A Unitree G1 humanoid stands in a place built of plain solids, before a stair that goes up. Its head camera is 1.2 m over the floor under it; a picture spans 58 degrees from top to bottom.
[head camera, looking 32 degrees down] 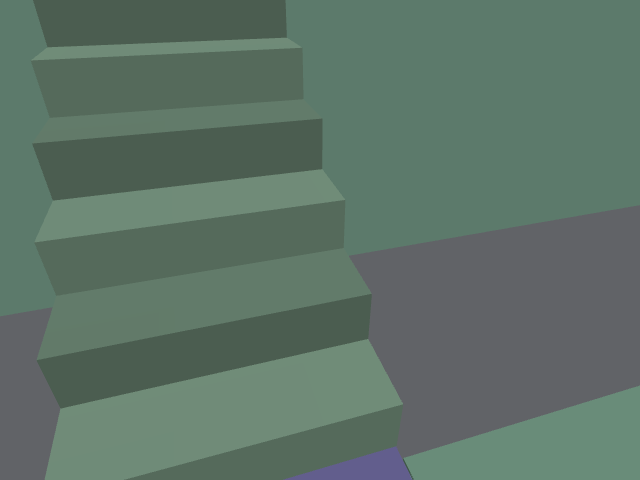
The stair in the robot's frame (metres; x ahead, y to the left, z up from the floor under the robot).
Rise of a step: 0.19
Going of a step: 0.25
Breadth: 0.89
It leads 17 degrees to the left of straight ahead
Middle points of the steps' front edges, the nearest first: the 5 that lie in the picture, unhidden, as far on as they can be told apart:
0.64 0.20 0.19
0.88 0.27 0.38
1.12 0.34 0.57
1.36 0.42 0.77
1.59 0.49 0.96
